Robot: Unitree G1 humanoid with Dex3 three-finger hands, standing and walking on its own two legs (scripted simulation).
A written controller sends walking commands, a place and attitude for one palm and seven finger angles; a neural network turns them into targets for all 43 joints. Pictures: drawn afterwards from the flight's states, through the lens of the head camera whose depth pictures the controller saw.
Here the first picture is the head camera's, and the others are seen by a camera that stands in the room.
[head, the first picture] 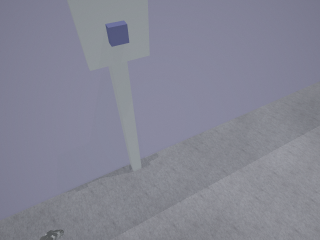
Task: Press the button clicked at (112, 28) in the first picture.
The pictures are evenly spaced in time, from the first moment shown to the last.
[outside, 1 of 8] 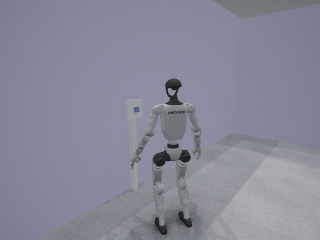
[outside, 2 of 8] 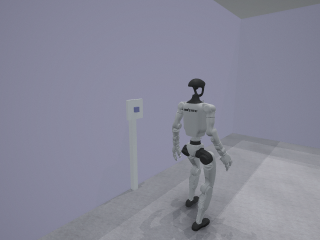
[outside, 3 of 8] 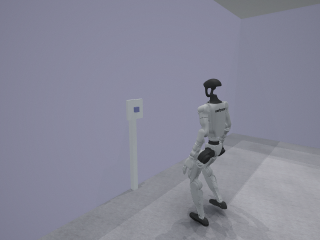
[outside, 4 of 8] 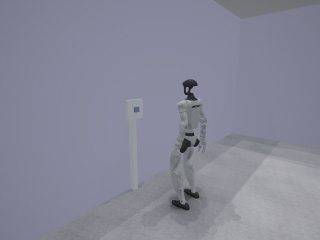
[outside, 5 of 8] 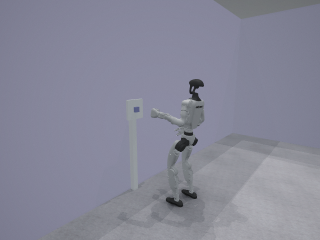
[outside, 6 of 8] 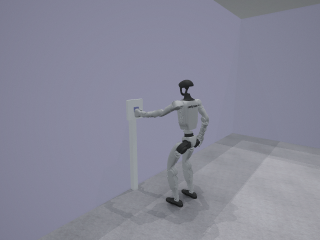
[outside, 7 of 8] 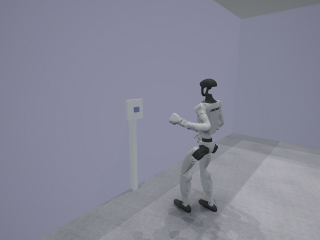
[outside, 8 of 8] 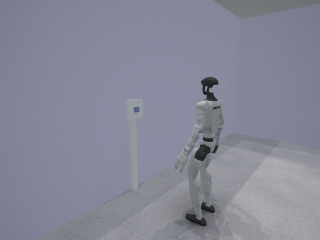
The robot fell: no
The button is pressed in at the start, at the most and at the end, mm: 0 13 0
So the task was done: yes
